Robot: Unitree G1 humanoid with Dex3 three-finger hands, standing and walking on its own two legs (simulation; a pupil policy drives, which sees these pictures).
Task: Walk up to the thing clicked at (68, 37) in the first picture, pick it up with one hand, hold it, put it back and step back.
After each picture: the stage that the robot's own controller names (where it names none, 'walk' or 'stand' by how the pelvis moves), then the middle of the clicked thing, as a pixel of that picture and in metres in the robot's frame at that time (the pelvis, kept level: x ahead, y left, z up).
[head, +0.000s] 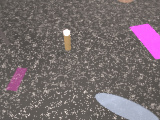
stand; (67, 40) +1.37 +0.14 -0.65
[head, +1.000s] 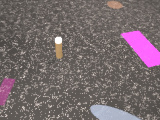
walk; (58, 48) +1.25 +0.16 -0.65
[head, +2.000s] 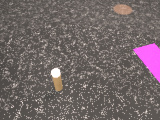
walk; (57, 80) +0.79 +0.18 -0.64
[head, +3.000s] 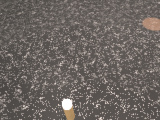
walk; (68, 110) +0.52 +0.17 -0.64
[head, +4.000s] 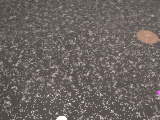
stand; out of the picture +0.42 +0.13 -0.65
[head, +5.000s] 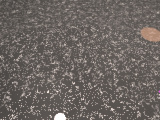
stand; out of the picture +0.41 +0.14 -0.65
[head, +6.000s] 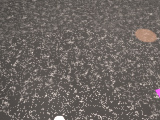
stand; out of the picture +0.41 +0.15 -0.65
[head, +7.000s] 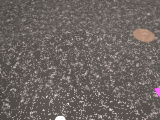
stand; out of the picture +0.43 +0.15 -0.66
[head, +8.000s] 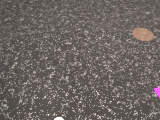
stand; out of the picture +0.41 +0.16 -0.66
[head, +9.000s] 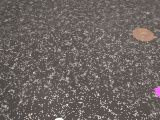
stand; out of the picture +0.41 +0.16 -0.66
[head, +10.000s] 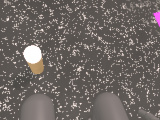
go down; (35, 61) +0.48 +0.18 -0.35
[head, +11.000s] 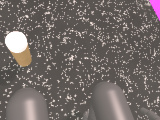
go down; (20, 51) +0.48 +0.21 -0.28
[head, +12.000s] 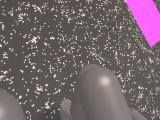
close in; out of the picture +0.47 +0.26 -0.17
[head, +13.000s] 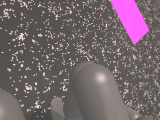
close; out of the picture +0.47 +0.28 -0.16
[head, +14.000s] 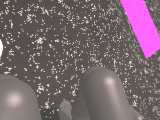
lift; out of the picture +0.38 +0.23 -0.14
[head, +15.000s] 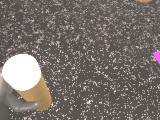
lift; (33, 88) +0.31 +0.15 +0.05
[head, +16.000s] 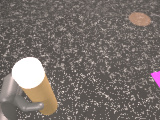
hold; (39, 91) +0.31 +0.14 +0.04
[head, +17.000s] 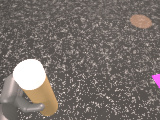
hold; (40, 92) +0.30 +0.14 +0.04
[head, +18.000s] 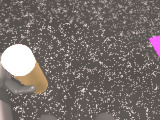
crouch; (30, 74) +0.37 +0.16 -0.02
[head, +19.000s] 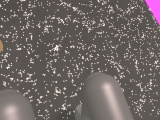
lower; out of the picture +0.48 +0.23 -0.06
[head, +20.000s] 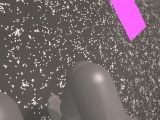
lower; out of the picture +0.45 +0.27 -0.17
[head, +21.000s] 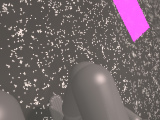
lower; out of the picture +0.44 +0.28 -0.17
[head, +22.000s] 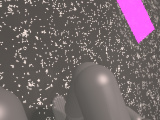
lower; out of the picture +0.43 +0.27 -0.16
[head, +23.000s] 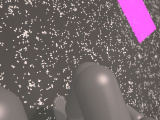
lower; out of the picture +0.42 +0.26 -0.16
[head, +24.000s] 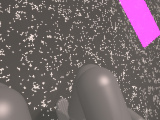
open; out of the picture +0.43 +0.24 -0.17
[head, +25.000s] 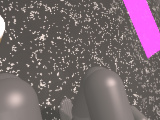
stand; out of the picture +0.43 +0.23 -0.18
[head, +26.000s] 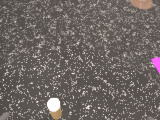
stand; (55, 109) +0.40 +0.14 -0.53
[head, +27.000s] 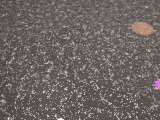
stand; out of the picture +0.39 +0.13 -0.60
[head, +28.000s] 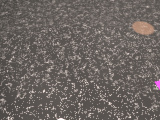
stand; out of the picture +0.38 +0.13 -0.60
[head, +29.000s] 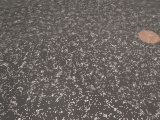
stand; out of the picture +0.40 +0.11 -0.66
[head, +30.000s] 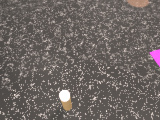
walk; (66, 101) +0.48 +0.12 -0.63
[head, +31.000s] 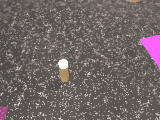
walk; (63, 71) +0.75 +0.12 -0.62
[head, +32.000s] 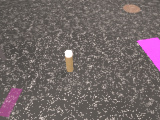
stand; (69, 61) +1.06 +0.16 -0.64
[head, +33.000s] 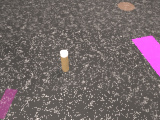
stand; (64, 61) +1.04 +0.15 -0.66
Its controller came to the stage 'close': yes
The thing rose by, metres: 0.68
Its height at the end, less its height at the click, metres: +0.00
